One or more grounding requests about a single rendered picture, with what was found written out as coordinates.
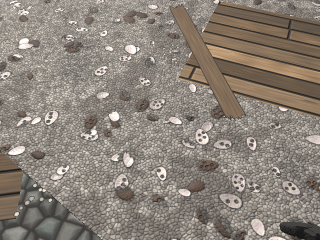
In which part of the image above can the robot right hand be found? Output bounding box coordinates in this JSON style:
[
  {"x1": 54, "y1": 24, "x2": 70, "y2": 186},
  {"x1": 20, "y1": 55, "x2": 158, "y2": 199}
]
[{"x1": 279, "y1": 222, "x2": 320, "y2": 240}]

